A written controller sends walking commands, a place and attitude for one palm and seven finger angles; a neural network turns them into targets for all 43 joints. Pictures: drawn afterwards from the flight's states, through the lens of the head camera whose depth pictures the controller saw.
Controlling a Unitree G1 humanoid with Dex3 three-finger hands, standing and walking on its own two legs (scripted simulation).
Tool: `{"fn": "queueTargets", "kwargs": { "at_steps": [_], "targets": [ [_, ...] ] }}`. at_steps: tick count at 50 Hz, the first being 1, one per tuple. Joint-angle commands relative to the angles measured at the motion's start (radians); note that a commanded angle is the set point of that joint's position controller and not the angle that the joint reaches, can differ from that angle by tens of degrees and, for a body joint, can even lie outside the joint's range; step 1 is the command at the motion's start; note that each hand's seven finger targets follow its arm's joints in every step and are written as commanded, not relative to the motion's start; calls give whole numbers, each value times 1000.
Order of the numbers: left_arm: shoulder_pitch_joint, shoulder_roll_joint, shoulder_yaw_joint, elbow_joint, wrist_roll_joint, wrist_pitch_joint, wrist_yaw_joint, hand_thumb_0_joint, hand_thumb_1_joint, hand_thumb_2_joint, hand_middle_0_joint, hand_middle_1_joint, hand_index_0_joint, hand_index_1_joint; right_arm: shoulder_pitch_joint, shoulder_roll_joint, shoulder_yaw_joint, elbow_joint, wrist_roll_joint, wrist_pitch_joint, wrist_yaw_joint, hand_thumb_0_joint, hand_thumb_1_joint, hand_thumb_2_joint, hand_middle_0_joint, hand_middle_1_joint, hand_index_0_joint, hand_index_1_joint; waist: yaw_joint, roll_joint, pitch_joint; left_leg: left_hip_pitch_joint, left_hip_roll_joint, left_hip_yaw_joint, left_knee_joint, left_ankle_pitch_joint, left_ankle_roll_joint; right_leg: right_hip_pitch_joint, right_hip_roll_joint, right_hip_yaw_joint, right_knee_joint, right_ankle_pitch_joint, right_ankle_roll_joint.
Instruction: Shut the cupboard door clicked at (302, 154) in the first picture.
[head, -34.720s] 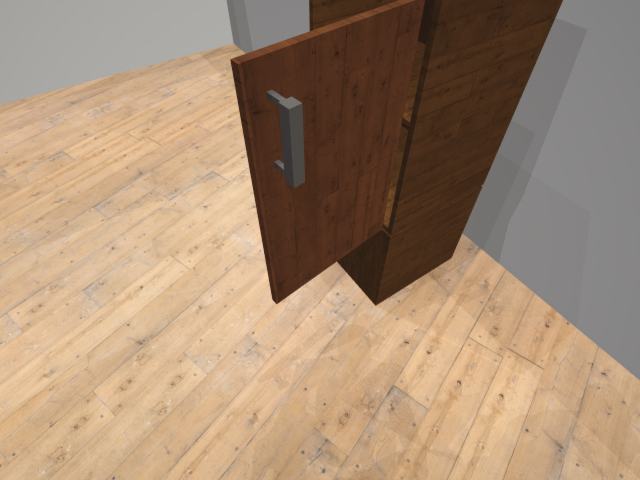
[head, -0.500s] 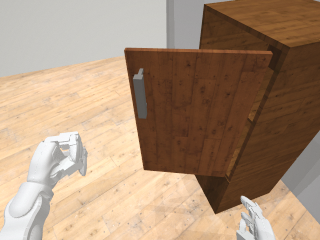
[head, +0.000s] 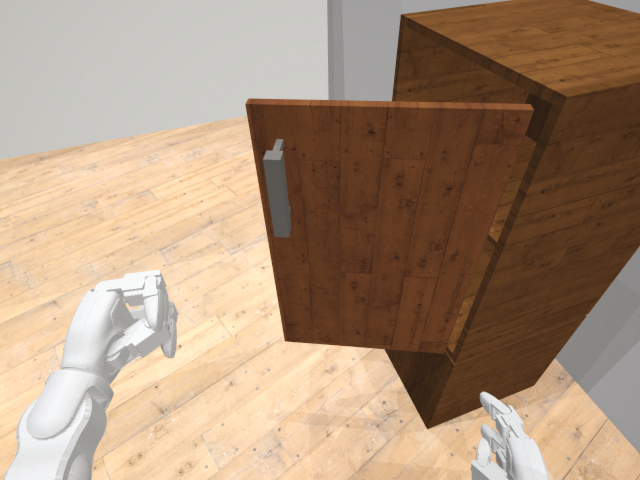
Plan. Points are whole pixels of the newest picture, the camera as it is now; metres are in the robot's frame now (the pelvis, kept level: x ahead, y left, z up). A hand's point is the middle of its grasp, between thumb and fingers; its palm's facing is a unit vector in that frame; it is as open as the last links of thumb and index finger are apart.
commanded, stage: bring the fist close to the handle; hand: left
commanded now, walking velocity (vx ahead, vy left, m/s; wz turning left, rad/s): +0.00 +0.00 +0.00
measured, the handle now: (280, 188) +0.49 +0.11 +0.14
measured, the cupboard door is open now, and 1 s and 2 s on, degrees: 65 65 61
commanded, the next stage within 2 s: push the door shut along its arc in 1.34 s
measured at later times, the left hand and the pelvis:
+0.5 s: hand (232, 272) +0.31 +0.14 +0.14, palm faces -0.02 -1.00 -0.02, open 3.1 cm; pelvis +0.01 +0.01 +0.00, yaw -1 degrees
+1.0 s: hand (295, 230) +0.38 +0.07 +0.14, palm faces -0.03 -1.00 -0.01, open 3.1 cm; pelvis +0.01 +0.00 +0.00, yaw -2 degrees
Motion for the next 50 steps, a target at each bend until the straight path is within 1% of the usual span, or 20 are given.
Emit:
{"fn": "queueTargets", "kwargs": {
  "at_steps": [1, 4, 6, 9, 12, 14, 18, 21, 24, 27, 29, 32, 33, 34, 37, 39, 42, 44, 47, 50],
  "targets": [
    [-303, 116, 23, -211, -4, -69, 19, 0, 900, 900, -1300, -1500, -1300, -1500, -135, -98, -43, -157, 0, -71, -15, 0, -900, -900, 200, 300, 200, 300, -22, -33, -63, 17, -20, 10, -87, 128, 43, -36, 6, 5, -119, 90, 19],
    [-356, 140, 24, -165, 21, -69, 41, 0, 900, 900, -1300, -1500, -1300, -1500, -130, -106, -44, -138, -4, -68, -18, 0, -900, -900, 200, 300, 200, 300, -27, -63, -64, 14, -16, 8, -87, 131, 44, -32, 3, 10, -120, 83, 19],
    [-378, 89, -19, -158, 29, -62, 47, 0, 900, 900, -1300, -1500, -1300, -1500, -135, -95, -41, -147, -3, -63, -12, 0, -900, -900, 200, 300, 200, 300, -22, -22, -87, 28, -19, 8, -96, 148, 41, -25, 4, 1, -107, 108, 12],
    [-376, 111, 5, -129, 43, -52, 72, 0, 900, 900, -1300, -1500, -1300, -1500, -135, -97, -43, -145, -6, -53, -6, 0, -900, -900, 200, 300, 200, 300, -11, -42, -120, 32, -14, 10, -94, 192, 38, 3, 2, -2, -95, 162, 10],
    [-440, 55, -46, -118, 50, -38, 92, 0, 900, 900, -1300, -1500, -1300, -1500, -141, -87, -41, -149, -7, -39, 2, 0, -900, -900, 200, 300, 200, 300, -18, -18, -114, 40, -15, 16, -98, 207, 33, -2, 4, -8, -90, 188, 7],
    [-422, 67, -30, -90, 62, -31, 115, 0, 900, 900, -1300, -1500, -1300, -1500, -140, -89, -41, -150, -11, -27, 7, 0, -900, -900, 200, 300, 200, 300, -9, -74, -122, 33, -10, 16, -100, 230, 35, 15, 4, -10, -89, 208, 8],
    [-484, 38, -53, -100, 77, -26, 142, 0, 900, 900, -1300, -1500, -1300, -1500, -144, -81, -43, -158, -12, -4, 18, 0, -900, -900, 200, 300, 200, 300, -12, -21, -154, 57, -11, 28, -96, 267, 28, 25, 5, -10, -76, 257, 3],
    [-561, -9, -110, -83, 89, -25, 160, 0, 900, 900, -1300, -1500, -1300, -1500, -146, -80, -43, -154, -12, 12, 23, 0, -900, -900, 200, 300, 200, 300, -31, -46, -139, 57, -9, 29, -98, 254, 29, 9, 6, -9, -83, 246, 6],
    [-599, 36, -71, -19, 101, -20, 182, 0, 900, 900, -1300, -1500, -1300, -1500, -141, -87, -46, -140, -15, 33, 21, 0, -900, -900, 200, 300, 200, 300, -30, -83, -140, 51, -8, 31, -100, 244, 31, 18, 6, -3, -92, 232, 5],
    [-695, -26, -131, -21, 110, -22, 195, 0, 900, 900, -1300, -1500, -1300, -1500, -145, -77, -46, -142, -15, 43, 24, 0, -900, -900, 200, 300, 200, 300, -38, -26, -173, 84, -10, 32, -95, 272, 27, 16, 7, -4, -81, 263, 0],
    [-696, -20, -121, 39, 114, -18, 208, 0, 900, 900, -1300, -1500, -1300, -1500, -139, -81, -46, -132, -18, 54, 26, 0, -900, -900, 200, 300, 200, 300, -38, -81, -169, 73, -7, 30, -93, 278, 28, 22, 7, -5, -83, 276, 2],
    [-715, -50, -136, 50, 118, -18, 219, 0, 900, 900, -1300, -1500, -1300, -1500, -138, -75, -50, -137, -18, 69, 34, 0, -900, -900, 200, 300, 200, 300, -33, -51, -211, 87, -10, 39, -86, 326, 24, 44, 5, -6, -70, 341, -1],
    [-755, -70, -162, 52, 123, -18, 223, 0, 900, 900, -1300, -1500, -1300, -1500, -134, -75, -50, -134, -18, 74, 37, 0, -900, -900, 200, 300, 200, 300, -44, -66, -210, 90, -10, 38, -85, 331, 24, 39, 5, -7, -68, 350, 0],
    [-731, -48, -130, 94, 124, -15, 233, 0, 900, 900, -1300, -1500, -1300, -1500, -132, -77, -54, -131, -20, 80, 37, 0, -900, -900, 200, 300, 200, 300, -35, -115, -206, 79, -6, 37, -84, 328, 27, 45, 7, -8, -72, 350, 3],
    [-826, -84, -170, 96, 137, -17, 254, 0, 900, 900, -1300, -1500, -1300, -1500, -136, -72, -54, -132, -19, 98, 42, 0, -900, -900, 200, 300, 200, 300, -46, -54, -202, 84, -9, 43, -84, 315, 24, 27, 6, -4, -71, 337, 0],
    [-835, -66, -147, 143, 146, -14, 277, 0, 900, 900, -1300, -1500, -1300, -1500, -132, -76, -56, -127, -22, 109, 43, 0, -900, -900, 200, 300, 200, 300, -42, -100, -199, 76, -7, 42, -83, 316, 26, 31, 7, -5, -74, 337, 2],
    [-908, -94, -169, 167, 152, -18, 294, 0, 900, 900, -1300, -1500, -1300, -1500, -133, -70, -57, -126, -22, 126, 45, 0, -900, -900, 200, 300, 200, 300, -50, -73, -218, 79, -10, 50, -79, 316, 26, 30, 6, 1, -71, 346, 1],
    [-954, -68, -144, 231, 156, -21, 308, 0, 900, 900, -1300, -1500, -1300, -1500, -123, -77, -58, -112, -25, 138, 43, 0, -900, -900, 200, 300, 200, 300, -58, -118, -199, 62, -9, 49, -77, 303, 30, 25, 7, 5, -78, 339, 4],
    [-1048, -119, -190, 252, 161, -37, 319, 0, 900, 900, -1300, -1500, -1300, -1500, -116, -68, -62, -109, -23, 146, 45, 0, -900, -900, 200, 300, 200, 300, -65, -76, -235, 79, -12, 53, -73, 311, 27, 23, 7, 8, -71, 351, 1],
    [-954, -78, -127, 282, 161, -53, 325, 0, 900, 900, -1300, -1500, -1300, -1500, -104, -74, -68, -120, -30, 155, 50, 0, -900, -900, 200, 300, 200, 300, -31, -110, -298, 78, -11, 59, -78, 367, 27, 87, 6, 8, -57, 423, -2]
  ]
}}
